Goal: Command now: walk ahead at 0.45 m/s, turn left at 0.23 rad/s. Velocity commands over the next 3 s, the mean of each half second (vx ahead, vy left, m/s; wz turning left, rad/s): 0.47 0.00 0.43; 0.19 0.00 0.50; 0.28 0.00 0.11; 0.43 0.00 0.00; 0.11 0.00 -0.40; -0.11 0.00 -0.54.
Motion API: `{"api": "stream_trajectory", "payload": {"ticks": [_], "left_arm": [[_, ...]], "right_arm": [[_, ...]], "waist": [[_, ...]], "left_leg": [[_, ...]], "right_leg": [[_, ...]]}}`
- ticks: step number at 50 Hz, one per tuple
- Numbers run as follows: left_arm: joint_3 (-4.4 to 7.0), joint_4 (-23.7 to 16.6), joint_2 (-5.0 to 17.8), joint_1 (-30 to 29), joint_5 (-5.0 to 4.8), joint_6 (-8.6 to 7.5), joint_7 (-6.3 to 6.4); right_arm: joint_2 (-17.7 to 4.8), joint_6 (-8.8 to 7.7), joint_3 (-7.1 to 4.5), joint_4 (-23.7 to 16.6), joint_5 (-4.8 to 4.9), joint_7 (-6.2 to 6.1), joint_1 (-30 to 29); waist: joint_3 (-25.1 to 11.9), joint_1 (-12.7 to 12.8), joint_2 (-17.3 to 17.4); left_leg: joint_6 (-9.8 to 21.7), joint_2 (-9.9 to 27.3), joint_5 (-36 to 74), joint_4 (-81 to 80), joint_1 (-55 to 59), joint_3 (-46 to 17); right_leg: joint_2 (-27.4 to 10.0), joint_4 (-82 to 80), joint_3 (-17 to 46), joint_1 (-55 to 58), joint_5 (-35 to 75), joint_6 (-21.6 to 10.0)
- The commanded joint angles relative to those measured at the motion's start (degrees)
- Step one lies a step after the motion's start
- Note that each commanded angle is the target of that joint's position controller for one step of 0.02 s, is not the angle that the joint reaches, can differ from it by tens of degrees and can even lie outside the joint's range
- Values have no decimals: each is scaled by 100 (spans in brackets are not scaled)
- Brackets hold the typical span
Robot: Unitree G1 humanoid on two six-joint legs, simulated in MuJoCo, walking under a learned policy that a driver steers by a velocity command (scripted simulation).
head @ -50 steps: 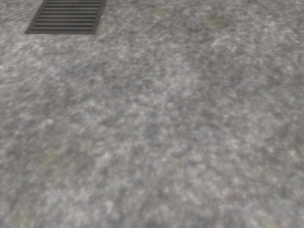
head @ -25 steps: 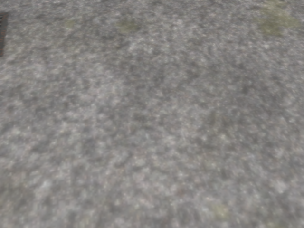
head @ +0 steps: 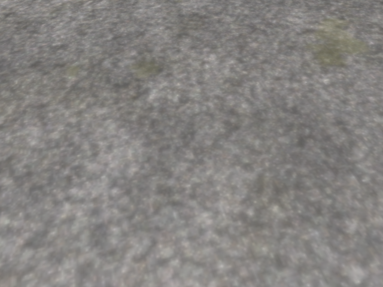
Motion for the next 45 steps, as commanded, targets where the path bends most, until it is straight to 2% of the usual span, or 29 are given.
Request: {"api": "stream_trajectory", "payload": {"ticks": [1, 4, 7, 10, 13, 16, 17, 18, 19, 20, 21, 22, 23, 24, 25, 26, 28, 29, 32, 34, 36, 38, 39, 40, 41, 42, 43, 44, 45], "left_arm": [[185, -146, 640, 251, 70, -101, 14], [222, -72, 692, 295, 87, -174, 30], [224, -14, 774, 218, 71, -171, 73], [249, 133, 912, 529, 21, -140, 131], [276, 261, 1022, 778, -34, -15, 166], [347, 191, 1281, 711, -24, 155, 265], [364, 151, 1350, 678, -1, 218, 297], [359, 88, 1353, 568, -23, 244, 318], [280, -33, 1183, 656, 49, 186, 320], [18, -306, 350, 1249, 118, 9, 177], [132, -402, 983, 711, -43, -244, 52], [163, -655, 1106, 104, -260, -336, 3], [120, -734, 972, -26, -200, -375, 28], [149, -674, 968, -4, -49, -341, 77], [177, -655, 1004, 102, 18, -263, 85], [191, -648, 1020, 198, 77, -185, 101], [150, -658, 861, 265, 150, -77, 143], [115, -715, 758, 139, 169, -44, 172], [27, -829, 542, -372, 155, -1, 172], [36, -927, 579, -751, 72, 12, 128], [83, -1001, 701, -921, 29, 21, 97], [187, -997, 889, -792, 43, -11, 76], [224, -953, 910, -593, 65, -49, 75], [263, -939, 1018, -385, 131, -98, 105], [299, -993, 1314, -120, 234, -87, 168], [319, -895, 1389, -42, 350, 33, 146], [279, -989, 1052, -251, 165, 104, 127], [183, -1073, 729, -408, 126, 158, 128], [129, -1071, 636, -568, 157, 222, 113]], "right_arm": [[-462, -69, -144, -493, -27, 53, -460], [-274, 18, -108, -561, -59, 82, -518], [-151, 6, -41, -815, -101, 116, -997], [30, -23, 58, -1135, -122, 238, -1676], [0, -50, 61, -1434, -87, 383, -2060], [-309, 4, -89, -1513, -82, 434, -1672], [-521, 41, -201, -1419, -67, 411, -1109], [-807, 70, -363, -1245, -58, 336, -260], [-1143, 164, -494, -1087, -71, 197, 522], [-1587, 143, -554, -1274, -68, 143, 188], [-1119, 105, -433, -1321, -125, 135, 307], [-889, 55, -365, -1277, -175, 127, 132], [-797, 6, -337, -1264, -156, 147, -221], [-626, -28, -292, -1320, -155, 142, -550], [-615, -34, -273, -1425, -234, 119, -801], [-639, -34, -287, -1436, -246, 99, -923], [-742, -43, -313, -1317, -222, 42, -914], [-830, -16, -340, -1264, -217, 3, -892], [-902, 175, -378, -1142, -126, -119, -778], [-906, 300, -385, -1050, -86, -176, -567], [-879, 386, -381, -1017, -82, -208, -507], [-792, 421, -359, -1069, -110, -233, -621], [-722, 424, -337, -1126, -105, -243, -785], [-524, 404, -275, -1180, -123, -236, -782], [-157, 376, -150, -1258, -254, -232, -530], [-162, 360, -112, -1229, -166, -196, 467], [-739, 412, -238, -969, -147, -196, 664], [-992, 520, -322, -941, -106, -230, 109], [-924, 632, -328, -948, -117, -288, -172]], "waist": [[439, 267, -933], [396, 216, -717], [566, 288, -637], [739, 532, -482], [735, 540, -460], [113, 111, -815], [-263, -215, -890], [-706, -702, -763], [-1224, -1001, -179], [-1876, -247, 1309], [-2332, -683, 495], [-1389, -647, 144], [-625, -288, -481], [-394, -66, -558], [-151, 123, -356], [-70, 239, -283], [-37, 323, -264], [-36, 300, -216], [-346, 81, 81], [-504, -107, 221], [-544, -138, 331], [-569, -1, 464], [-560, 165, 513], [-716, 256, 378], [-1295, 202, -588], [-1814, -285, -2032], [-1685, -227, -1429], [-1156, -3, -923], [-900, 10, -647]], "left_leg": [[5, 435, 806, 351, -2065, -377], [-210, 368, 1407, 52, -2058, -354], [-283, 305, 2205, -1146, -1791, -80], [-172, 257, 2608, -2022, -1567, 369], [64, 114, 2312, -2491, -1648, 611], [418, -383, 1495, -2444, -879, 1016], [566, -549, 1294, -2415, -178, 1050], [790, -676, 1520, -2732, 1161, 936], [1077, 5, 1410, -2833, 2942, -200], [2374, 1637, 706, -3337, 4904, -3674], [2370, 1788, 34, -4073, 4892, -4430], [2004, 1558, 193, -4233, 4138, -3496], [1807, 1285, 860, -4337, 3086, -2830], [1668, 1040, 1484, -4378, 2448, -2337], [1670, 904, 2404, -4473, 1822, -2043], [1690, 835, 3195, -4518, 1414, -1845], [1640, 691, 4541, -4431, 809, -1290], [1553, 530, 4843, -4355, 585, -1046], [1098, 43, 4542, -3992, 324, -636], [900, 50, 3833, -3798, 525, -890], [812, 179, 3270, -3516, 859, -1342], [697, 289, 2908, -3093, 1215, -1848], [571, 208, 2680, -2793, 1231, -1935], [348, -70, 2186, -2218, 1086, -1810], [40, -553, 130, -794, 465, -1149], [-257, -1092, -2267, 360, -700, -790], [-471, -632, -1902, 1050, -946, -846], [-602, -491, -1493, 1349, -1058, -669], [-665, -411, -1191, 1336, -1018, -541]], "right_leg": [[-1463, -1544, 1363, 1165, 436, -644], [-1386, -1653, 612, 986, 1660, -695], [-1229, -1822, -13, 730, 1923, -618], [-1318, -1871, -373, 828, 2216, -538], [-1515, -1474, -576, 1501, 3236, -469], [-1595, -248, -781, 2053, 6179, -328], [-1584, 578, -798, 1994, 6658, -293], [-1452, 1762, -867, 1386, 6372, -182], [-1152, 3453, -817, -28, 4084, -17], [218, 5865, -242, -2620, -1631, 381], [90, 6238, 1049, -3179, -1678, 263], [-190, 5893, 1035, -3403, -1207, 156], [-422, 5240, 930, -3292, -857, 152], [-621, 4701, 894, -2983, -676, 204], [-673, 4601, 861, -2613, -604, 304], [-686, 4441, 803, -2383, -609, 436], [-634, 3841, 606, -2110, -465, 688], [-530, 3402, 501, -2018, -229, 778], [-149, 2097, 354, -1435, 1017, 852], [61, 1429, 422, -1267, 1542, 837], [126, 988, 627, -1274, 1405, 778], [108, 596, 811, -1170, 1123, 624], [39, 219, 785, -892, 1408, 502], [-329, -157, 899, -261, 2223, 279], [-1556, 66, 1901, 919, 4252, -173], [-2729, -37, 3802, 1909, 4746, -1341], [-2656, -173, 4065, 1586, 3254, -1463], [-2194, -192, 3188, 1153, 2444, -1194], [-1844, -301, 2693, 703, 1796, -990]]}}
